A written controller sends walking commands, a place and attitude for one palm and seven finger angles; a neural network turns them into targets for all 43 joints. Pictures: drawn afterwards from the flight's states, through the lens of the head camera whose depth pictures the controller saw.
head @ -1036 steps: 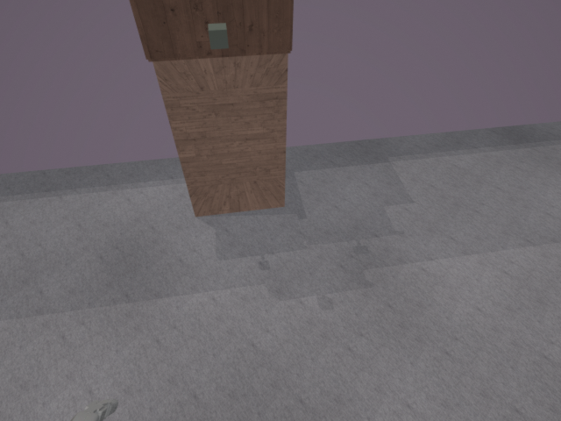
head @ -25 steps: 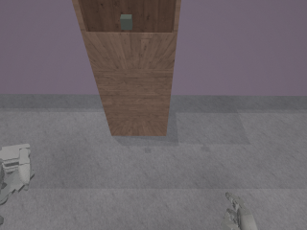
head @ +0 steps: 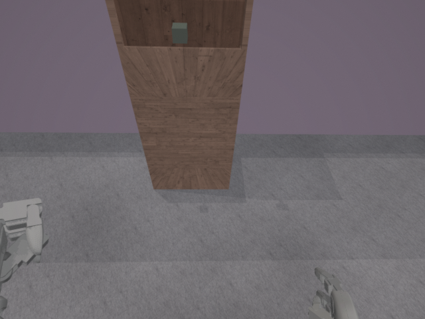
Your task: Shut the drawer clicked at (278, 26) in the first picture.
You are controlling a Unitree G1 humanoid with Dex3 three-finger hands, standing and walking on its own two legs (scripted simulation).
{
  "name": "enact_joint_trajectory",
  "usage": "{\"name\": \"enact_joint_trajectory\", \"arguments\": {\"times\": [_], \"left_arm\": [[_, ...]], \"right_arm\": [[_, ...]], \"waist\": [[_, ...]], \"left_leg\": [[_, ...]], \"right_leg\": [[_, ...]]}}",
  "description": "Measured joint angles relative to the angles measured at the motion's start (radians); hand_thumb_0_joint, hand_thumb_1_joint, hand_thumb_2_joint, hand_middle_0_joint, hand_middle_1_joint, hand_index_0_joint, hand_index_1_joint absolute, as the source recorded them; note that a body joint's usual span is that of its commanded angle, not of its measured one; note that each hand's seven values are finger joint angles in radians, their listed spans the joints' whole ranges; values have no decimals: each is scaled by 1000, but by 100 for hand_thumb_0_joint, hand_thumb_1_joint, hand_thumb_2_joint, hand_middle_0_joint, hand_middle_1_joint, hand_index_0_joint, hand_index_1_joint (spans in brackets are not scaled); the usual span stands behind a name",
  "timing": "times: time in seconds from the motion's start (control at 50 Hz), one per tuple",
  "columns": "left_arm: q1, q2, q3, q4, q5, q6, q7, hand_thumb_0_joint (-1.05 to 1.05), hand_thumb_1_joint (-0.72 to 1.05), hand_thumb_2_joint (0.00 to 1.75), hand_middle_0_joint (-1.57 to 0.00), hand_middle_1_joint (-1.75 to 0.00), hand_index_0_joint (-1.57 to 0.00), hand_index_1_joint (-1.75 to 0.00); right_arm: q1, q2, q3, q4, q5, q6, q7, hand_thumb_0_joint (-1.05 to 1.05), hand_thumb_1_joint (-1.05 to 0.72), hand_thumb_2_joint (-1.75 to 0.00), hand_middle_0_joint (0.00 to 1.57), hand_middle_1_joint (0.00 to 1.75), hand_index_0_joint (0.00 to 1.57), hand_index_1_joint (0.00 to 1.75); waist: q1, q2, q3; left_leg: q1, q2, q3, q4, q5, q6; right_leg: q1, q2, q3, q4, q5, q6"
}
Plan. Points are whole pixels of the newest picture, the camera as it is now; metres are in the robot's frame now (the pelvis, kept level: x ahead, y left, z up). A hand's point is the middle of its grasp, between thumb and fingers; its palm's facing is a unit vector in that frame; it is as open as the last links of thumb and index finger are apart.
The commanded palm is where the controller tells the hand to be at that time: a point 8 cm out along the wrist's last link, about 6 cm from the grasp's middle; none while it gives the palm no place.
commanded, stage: stop stepping back and stand still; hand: left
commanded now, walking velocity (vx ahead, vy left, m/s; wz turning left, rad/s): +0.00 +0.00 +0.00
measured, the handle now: (180, 30) +0.86 +0.17 +0.14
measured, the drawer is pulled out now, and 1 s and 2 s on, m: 0.00 0.00 0.00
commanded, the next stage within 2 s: let the arm hang, fingers relaxed in 0.26 s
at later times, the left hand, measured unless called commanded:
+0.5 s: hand (83, 289) +0.17 +0.25 -0.04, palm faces +0.09 -0.88 -0.46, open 3.1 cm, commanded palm none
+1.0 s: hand out of the picture -0.01 +0.21 -0.16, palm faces +0.02 -0.95 -0.31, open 6.0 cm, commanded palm none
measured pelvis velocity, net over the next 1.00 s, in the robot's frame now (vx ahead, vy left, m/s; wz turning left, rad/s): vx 0.00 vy -0.01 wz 0.02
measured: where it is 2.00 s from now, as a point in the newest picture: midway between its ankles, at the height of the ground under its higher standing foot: outside the picture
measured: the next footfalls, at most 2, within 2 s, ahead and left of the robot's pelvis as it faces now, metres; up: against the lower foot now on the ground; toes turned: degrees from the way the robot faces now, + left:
none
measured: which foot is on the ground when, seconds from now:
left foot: down 0.00-1.00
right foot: down 0.00-1.00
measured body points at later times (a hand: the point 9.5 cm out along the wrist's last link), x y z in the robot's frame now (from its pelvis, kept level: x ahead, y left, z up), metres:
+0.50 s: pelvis -0.02 +0.00 -0.01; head -0.01 -0.02 +0.44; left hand +0.16 +0.29 -0.01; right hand +0.15 -0.25 -0.13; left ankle +0.02 +0.09 -0.74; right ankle +0.03 -0.12 -0.74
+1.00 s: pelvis +0.00 -0.01 +0.00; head +0.01 -0.03 +0.45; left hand -0.01 +0.26 -0.14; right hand +0.00 -0.25 -0.16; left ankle +0.02 +0.09 -0.74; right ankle +0.03 -0.12 -0.74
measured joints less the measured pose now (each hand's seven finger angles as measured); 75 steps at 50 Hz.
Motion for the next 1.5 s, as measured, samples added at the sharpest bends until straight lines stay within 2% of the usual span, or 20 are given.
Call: {"name": "enact_joint_trajectory", "arguments": {"times": [0.22,0.36,0.38,0.4,0.44,0.48,0.54,0.6,0.66,0.74,0.84,1.08,1.24,1.5], "left_arm": [[-7,-4,-6,12,8,-1,-1,2,89,90,-141,-159,-141,-160],[3,0,1,6,6,-10,-2,2,89,90,-141,-159,-141,-160],[-25,10,-18,59,20,-22,-19,2,89,90,-141,-159,-141,-160],[-80,22,-56,158,34,-8,-48,1,89,90,-140,-159,-141,-160],[-190,19,-141,409,50,80,-97,1,89,90,-139,-158,-139,-159],[-271,-8,-205,667,61,170,-123,1,89,90,-136,-156,-137,-156],[-336,-55,-272,974,72,252,-142,1,90,90,-129,-149,-129,-150],[-359,-99,-322,1175,71,278,-150,2,90,90,-120,-140,-120,-140],[-364,-136,-349,1316,76,278,-139,2,90,90,-110,-130,-110,-129],[-359,-118,-334,1444,57,261,-136,2,90,90,-95,-116,-95,-114],[-345,-103,-331,1558,49,248,-144,2,90,90,-76,-94,-76,-93],[-394,-112,-324,1669,43,227,-134,1,90,90,-33,-44,-33,-45],[-452,-145,-326,1665,43,213,-134,1,90,90,-22,-32,-22,-33],[-468,-166,-324,1676,42,207,-138,1,90,90,-20,-30,-20,-30]], "right_arm": [[9,9,6,10,-1,-9,1,2,-90,-90,20,30,20,30],[4,5,4,13,-2,-11,1,2,-90,-90,20,30,20,30],[-2,-7,-3,36,0,-32,21,2,-90,-90,20,30,20,30],[-14,-27,-11,70,2,-39,45,1,-90,-90,20,30,20,30],[-49,-71,-19,131,2,-9,74,1,-90,-90,20,30,20,30],[-75,-96,-23,170,-5,27,84,1,-90,-90,20,30,21,30],[-78,-100,-24,199,-17,60,86,1,-90,-90,20,30,20,30],[-45,-88,-18,233,-25,81,85,1,-91,-90,20,30,20,30],[2,-73,-12,286,-28,98,81,1,-91,-90,20,30,20,30],[58,-54,-10,360,-27,116,73,1,-91,-90,20,30,20,30],[91,-43,-16,424,-23,124,65,1,-91,-90,20,29,20,30],[46,-7,-12,491,-18,100,58,1,-91,-90,20,30,20,30],[12,2,-12,510,-18,90,55,1,-91,-90,20,30,20,30],[4,-17,-21,532,-19,88,46,1,-91,-90,20,30,20,30]], "waist": [[-10,6,-3],[-6,10,-4],[-6,19,-12],[0,33,-18],[4,64,-27],[-9,80,-31],[-34,60,-12],[-46,11,17],[-42,-30,40],[-24,-45,54],[-13,-12,48],[-16,45,15],[-22,34,6],[-29,13,21]], "left_leg": [[-7,-8,0,-7,13,5],[-11,-4,-2,-4,12,1],[-32,-4,-9,16,7,1],[-55,-7,-16,43,-1,2],[-87,-12,-19,91,-19,6],[-110,-18,-14,129,-36,11],[-119,-21,-2,154,-48,13],[-110,-19,-1,147,-43,7],[-96,-12,-10,123,-30,-1],[-77,-1,-27,88,-12,-11],[-47,3,-32,49,0,-14],[25,-2,-16,-23,14,-15],[49,0,-14,-51,18,-21],[71,12,-18,-78,16,-33]], "right_leg": [[-10,-8,0,1,8,5],[-12,-4,-2,2,7,1],[-27,-5,-9,15,3,0],[-46,-9,-17,41,-7,0],[-79,-16,-21,93,-30,1],[-111,-23,-15,146,-54,2],[-135,-28,-4,197,-76,1],[-131,-26,-2,201,-77,-6],[-111,-17,-12,168,-61,-12],[-78,-5,-28,109,-35,-21],[-41,1,-32,57,-17,-24],[10,-2,-15,19,-16,-22],[27,2,-12,4,-19,-26],[50,14,-16,-26,-19,-36]]}}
